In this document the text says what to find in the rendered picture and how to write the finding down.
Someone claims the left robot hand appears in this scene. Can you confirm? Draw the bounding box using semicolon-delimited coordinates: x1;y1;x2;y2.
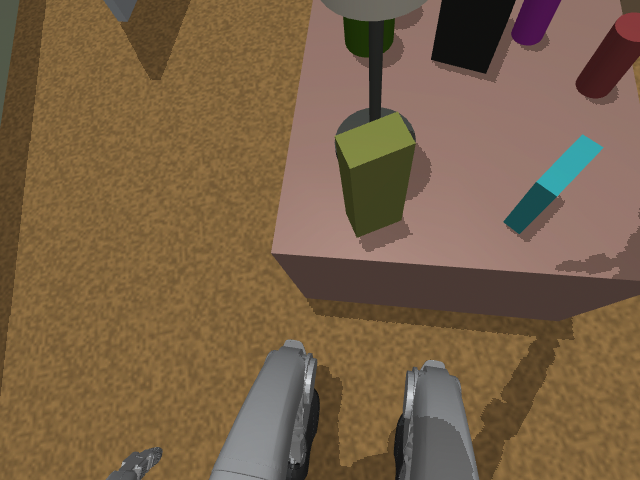
106;447;163;480

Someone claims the left robot foot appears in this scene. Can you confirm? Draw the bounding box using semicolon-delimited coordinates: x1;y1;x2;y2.
286;389;320;480

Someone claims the desk lamp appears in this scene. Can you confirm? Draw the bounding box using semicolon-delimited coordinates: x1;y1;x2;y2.
321;0;428;159

